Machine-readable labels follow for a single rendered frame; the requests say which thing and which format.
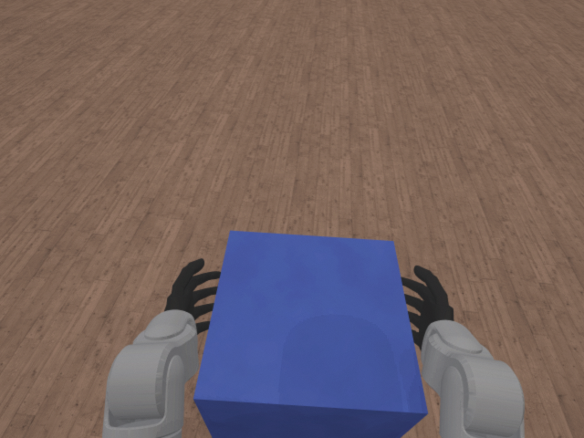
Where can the robot right forearm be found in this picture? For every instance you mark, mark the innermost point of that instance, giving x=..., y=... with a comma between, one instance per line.
x=480, y=397

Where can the robot left forearm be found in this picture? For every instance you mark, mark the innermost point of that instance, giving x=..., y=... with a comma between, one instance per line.
x=145, y=386

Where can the left robot hand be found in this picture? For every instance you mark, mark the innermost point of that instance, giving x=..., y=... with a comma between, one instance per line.
x=183, y=296

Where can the carton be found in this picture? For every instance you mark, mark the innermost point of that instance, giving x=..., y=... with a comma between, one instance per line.
x=309, y=337

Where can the right robot hand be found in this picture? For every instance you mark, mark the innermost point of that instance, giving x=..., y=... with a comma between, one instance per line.
x=434, y=307

